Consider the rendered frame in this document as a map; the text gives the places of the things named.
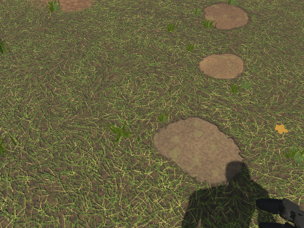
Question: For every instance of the robot right hand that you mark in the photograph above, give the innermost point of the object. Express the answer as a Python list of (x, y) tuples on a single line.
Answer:
[(283, 207)]

